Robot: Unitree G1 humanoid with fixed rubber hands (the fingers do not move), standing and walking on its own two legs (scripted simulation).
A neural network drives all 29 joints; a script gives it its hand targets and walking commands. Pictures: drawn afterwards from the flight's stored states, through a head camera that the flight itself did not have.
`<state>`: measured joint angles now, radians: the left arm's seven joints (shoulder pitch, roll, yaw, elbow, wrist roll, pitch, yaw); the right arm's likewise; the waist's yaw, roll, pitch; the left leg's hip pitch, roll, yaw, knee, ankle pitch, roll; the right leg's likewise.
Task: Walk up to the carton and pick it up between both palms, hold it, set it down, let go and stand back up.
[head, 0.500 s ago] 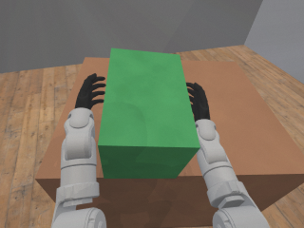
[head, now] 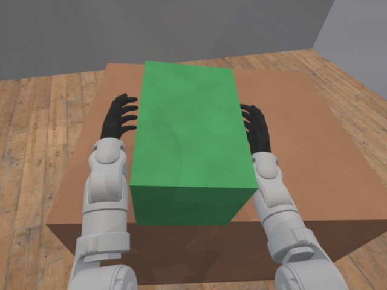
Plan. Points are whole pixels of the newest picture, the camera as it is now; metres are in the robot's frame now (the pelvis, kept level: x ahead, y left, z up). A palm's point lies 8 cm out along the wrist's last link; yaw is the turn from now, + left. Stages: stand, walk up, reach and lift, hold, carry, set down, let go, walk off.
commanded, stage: set down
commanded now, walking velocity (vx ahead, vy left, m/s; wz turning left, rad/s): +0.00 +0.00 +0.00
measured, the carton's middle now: (186, 143) +0.40 +0.01 +0.09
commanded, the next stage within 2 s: none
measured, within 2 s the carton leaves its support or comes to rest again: rests again in 2.00 s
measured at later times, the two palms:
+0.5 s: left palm (124, 138) +0.40 +0.13 +0.11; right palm (259, 143) +0.39 -0.15 +0.11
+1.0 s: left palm (126, 140) +0.42 +0.14 +0.08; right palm (254, 147) +0.40 -0.15 +0.08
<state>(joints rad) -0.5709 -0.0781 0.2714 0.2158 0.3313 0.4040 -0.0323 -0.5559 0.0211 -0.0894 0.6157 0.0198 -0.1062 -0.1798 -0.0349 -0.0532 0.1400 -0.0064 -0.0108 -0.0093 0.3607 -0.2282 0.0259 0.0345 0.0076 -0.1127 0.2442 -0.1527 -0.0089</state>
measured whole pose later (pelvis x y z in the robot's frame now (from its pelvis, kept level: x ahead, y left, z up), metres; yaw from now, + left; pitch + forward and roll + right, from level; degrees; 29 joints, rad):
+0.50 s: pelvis +0.00 -0.01 +0.00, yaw -1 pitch -3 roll -1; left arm -0.72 -0.07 0.39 0.63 0.35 0.19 -0.01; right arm -0.68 0.06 -0.35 0.85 -0.19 -0.18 -0.11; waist 0.01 -0.05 0.10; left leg -0.05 0.00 0.00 0.31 -0.19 0.01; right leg -0.03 0.02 -0.10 0.23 -0.13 -0.02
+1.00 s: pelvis +0.01 +0.00 +0.00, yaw -2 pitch +1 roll -1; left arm -0.74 -0.07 0.42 0.74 0.35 0.10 -0.02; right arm -0.68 0.09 -0.44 0.87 -0.27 -0.21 -0.09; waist 0.01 -0.04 0.06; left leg -0.13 -0.01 0.03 0.33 -0.21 0.03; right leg -0.11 0.01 -0.08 0.24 -0.14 -0.01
